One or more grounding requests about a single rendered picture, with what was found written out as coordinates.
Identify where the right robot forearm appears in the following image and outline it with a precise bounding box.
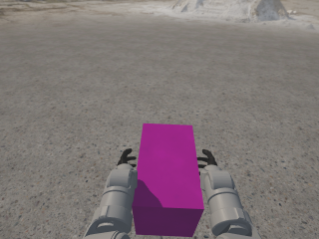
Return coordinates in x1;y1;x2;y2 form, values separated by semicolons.
200;164;262;239

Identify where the left robot forearm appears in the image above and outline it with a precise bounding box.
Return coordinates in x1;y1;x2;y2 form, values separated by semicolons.
82;163;138;239

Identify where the robot left hand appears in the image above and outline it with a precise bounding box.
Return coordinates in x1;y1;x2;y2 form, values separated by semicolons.
117;148;137;167

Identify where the carton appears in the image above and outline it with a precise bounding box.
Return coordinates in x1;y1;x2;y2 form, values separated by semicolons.
132;123;204;237

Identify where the robot right hand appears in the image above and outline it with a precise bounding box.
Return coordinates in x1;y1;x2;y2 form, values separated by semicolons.
197;149;218;175

